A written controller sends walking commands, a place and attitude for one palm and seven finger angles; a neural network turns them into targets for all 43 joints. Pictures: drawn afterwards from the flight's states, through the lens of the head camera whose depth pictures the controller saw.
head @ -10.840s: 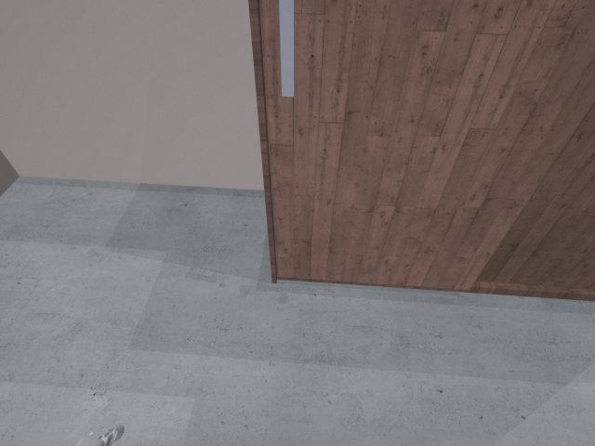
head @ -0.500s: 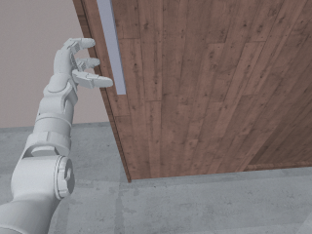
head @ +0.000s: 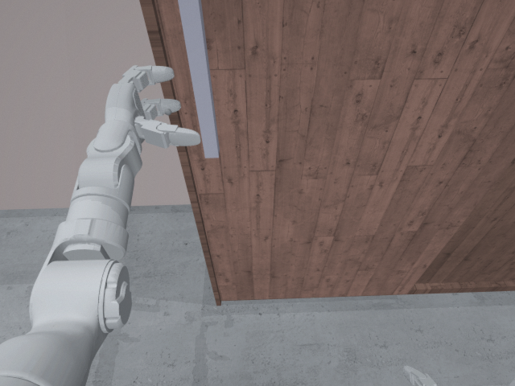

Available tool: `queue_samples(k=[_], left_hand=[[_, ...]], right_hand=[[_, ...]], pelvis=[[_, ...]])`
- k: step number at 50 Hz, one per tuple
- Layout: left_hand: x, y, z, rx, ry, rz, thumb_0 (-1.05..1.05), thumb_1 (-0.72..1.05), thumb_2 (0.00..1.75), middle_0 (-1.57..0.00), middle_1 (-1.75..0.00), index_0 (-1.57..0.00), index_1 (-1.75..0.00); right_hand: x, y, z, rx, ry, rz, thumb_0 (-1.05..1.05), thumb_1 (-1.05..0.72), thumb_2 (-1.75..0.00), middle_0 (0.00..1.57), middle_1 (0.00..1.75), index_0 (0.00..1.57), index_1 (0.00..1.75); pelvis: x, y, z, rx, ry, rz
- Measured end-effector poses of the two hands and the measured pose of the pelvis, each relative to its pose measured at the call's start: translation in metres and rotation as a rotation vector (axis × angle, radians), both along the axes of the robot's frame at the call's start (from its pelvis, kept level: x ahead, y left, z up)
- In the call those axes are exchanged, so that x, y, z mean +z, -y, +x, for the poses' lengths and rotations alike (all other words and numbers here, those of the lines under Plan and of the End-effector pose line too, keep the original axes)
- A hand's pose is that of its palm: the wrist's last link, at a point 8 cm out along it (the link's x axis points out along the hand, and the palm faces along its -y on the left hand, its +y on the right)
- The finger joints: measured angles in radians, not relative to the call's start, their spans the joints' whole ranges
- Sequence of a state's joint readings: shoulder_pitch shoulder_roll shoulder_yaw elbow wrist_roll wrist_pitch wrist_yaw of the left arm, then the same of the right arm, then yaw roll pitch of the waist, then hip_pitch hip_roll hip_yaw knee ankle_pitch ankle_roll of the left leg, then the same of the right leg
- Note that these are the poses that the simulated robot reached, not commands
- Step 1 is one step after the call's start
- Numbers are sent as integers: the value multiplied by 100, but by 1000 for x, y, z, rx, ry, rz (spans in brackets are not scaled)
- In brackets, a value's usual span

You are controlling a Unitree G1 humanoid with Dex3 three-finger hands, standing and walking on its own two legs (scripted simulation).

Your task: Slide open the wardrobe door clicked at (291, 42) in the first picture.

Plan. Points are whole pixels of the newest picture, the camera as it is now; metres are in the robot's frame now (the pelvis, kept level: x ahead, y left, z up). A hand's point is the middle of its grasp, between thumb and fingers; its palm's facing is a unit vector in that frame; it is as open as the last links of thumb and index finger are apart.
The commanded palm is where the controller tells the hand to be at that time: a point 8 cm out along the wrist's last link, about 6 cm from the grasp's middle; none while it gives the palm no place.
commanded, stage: move the hooked fingers beside the handle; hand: left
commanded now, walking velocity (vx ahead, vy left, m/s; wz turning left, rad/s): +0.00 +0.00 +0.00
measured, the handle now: (203, 81) +0.54 +0.10 +0.22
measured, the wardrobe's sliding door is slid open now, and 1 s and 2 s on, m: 0.00 0.00 0.00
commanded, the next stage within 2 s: feel for the door with the fingertips in 0.30 s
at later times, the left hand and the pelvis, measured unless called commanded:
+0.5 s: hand (168, 110) +0.46 +0.15 +0.21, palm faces +0.08 -1.00 +0.01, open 14.0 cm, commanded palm +0.44 +0.20 +0.21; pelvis +0.00 +0.00 +0.00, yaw -1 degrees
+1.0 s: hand (185, 102) +0.48 +0.12 +0.22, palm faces +0.10 -1.00 +0.01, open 14.0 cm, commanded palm +0.45 +0.18 +0.21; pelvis +0.00 +0.00 +0.00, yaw -1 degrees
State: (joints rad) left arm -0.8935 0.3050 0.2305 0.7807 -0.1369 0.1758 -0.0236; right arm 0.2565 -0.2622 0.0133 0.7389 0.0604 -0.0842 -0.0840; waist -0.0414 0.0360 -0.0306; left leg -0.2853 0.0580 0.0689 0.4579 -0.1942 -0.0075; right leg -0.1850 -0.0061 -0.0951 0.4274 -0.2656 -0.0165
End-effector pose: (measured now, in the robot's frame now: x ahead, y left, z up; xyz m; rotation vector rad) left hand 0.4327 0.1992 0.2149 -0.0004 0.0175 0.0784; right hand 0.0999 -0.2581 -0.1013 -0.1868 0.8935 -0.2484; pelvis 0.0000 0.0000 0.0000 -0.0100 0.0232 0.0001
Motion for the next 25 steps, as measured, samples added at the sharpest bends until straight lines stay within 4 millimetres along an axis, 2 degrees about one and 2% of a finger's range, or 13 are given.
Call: queue_samples(k=[6, 14, 19, 25], left_hand=[[8, 0, 4, 12, 14, -18, -2, -50, 30, -30, -121, -30, -120], [1, -11, 7, 21, -11, 5, -2, -50, 30, -30, -120, -30, -120], [0, -6, 3, -8, 32, -4, -2, -50, 30, -30, -120, -29, -120], [-2, -1, 6, -3, 7, -7, -2, -50, 30, -30, -120, -30, -120]], right_hand=[[0, -3, -2, -6, 8, 12, 1, -90, -89, 20, 30, 20, 30], [-6, 1, -28, -33, -59, 9, 1, -90, -89, 20, 30, 20, 30], [-9, 5, -41, -53, -96, 0, 1, -90, -90, 20, 30, 20, 30], [-7, 5, -43, -65, -91, -5, 1, -90, -90, 20, 30, 20, 30]], pelvis=[[0, 0, 0, -8, -3, 4], [0, 0, -1, -10, -6, 3], [1, -2, 0, -13, -3, 1], [1, -2, 0, -13, -4, 0]])
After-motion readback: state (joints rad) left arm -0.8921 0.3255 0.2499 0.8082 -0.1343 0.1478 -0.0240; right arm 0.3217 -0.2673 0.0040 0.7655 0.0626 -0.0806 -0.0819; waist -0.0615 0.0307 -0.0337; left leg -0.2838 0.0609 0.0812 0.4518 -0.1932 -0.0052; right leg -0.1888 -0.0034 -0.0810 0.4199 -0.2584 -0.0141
